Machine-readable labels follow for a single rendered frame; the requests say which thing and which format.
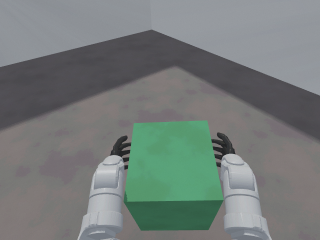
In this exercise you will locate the right robot forearm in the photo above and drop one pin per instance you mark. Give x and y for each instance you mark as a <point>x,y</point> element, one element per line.
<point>243,216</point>

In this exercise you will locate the left robot hand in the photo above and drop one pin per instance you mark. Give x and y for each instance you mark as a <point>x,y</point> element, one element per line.
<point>117,149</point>

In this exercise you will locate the left robot forearm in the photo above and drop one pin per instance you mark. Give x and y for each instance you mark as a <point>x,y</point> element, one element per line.
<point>104,219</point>

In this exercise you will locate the carton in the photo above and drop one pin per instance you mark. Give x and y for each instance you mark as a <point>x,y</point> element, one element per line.
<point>172,181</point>

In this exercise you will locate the right robot hand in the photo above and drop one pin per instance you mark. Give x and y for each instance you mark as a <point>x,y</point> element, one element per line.
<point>226,144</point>

